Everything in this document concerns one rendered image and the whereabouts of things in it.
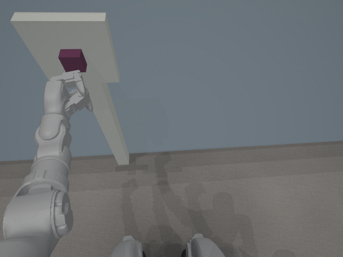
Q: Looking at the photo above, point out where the robot right shin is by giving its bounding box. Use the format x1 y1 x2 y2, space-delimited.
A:
191 233 203 240

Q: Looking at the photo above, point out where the robot left hand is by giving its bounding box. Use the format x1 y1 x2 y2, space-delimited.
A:
43 70 93 121

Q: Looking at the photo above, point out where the panel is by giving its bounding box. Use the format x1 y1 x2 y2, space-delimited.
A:
10 12 129 165

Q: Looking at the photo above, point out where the left robot upper arm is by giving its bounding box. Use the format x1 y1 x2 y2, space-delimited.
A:
0 190 73 257

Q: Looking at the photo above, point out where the robot left forearm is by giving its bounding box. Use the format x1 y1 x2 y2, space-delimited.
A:
2 114 72 239

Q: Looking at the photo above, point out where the button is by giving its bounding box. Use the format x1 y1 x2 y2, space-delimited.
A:
58 49 87 72

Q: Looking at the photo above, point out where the right robot thigh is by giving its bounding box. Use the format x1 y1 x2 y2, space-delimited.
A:
185 238 225 257

